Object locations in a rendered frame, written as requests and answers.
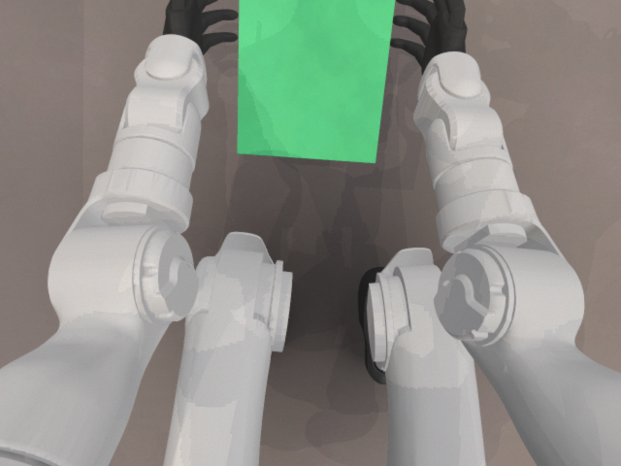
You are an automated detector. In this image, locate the right robot upper arm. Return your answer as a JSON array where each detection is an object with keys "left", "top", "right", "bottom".
[{"left": 434, "top": 244, "right": 621, "bottom": 466}]

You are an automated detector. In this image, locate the left robot thigh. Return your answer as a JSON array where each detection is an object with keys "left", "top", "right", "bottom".
[{"left": 163, "top": 249, "right": 292, "bottom": 466}]

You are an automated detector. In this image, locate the right robot shin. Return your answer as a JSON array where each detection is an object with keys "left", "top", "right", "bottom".
[{"left": 376, "top": 248, "right": 434, "bottom": 372}]

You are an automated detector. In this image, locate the robot right forearm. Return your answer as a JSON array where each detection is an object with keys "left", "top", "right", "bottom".
[{"left": 413, "top": 51, "right": 568, "bottom": 262}]

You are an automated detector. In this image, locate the left robot hand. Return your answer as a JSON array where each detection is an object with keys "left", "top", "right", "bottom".
[{"left": 163, "top": 0, "right": 238, "bottom": 55}]

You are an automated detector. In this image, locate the left robot upper arm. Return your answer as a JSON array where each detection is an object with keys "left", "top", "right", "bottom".
[{"left": 0, "top": 224, "right": 199, "bottom": 466}]

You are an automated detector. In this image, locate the carton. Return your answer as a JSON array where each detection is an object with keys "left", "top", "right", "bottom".
[{"left": 237, "top": 0, "right": 395, "bottom": 163}]

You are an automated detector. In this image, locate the right robot hand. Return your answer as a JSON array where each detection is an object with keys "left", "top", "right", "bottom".
[{"left": 390, "top": 0, "right": 468, "bottom": 76}]

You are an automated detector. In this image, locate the robot left forearm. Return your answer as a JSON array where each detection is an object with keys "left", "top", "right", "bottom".
[{"left": 48, "top": 34, "right": 210, "bottom": 303}]

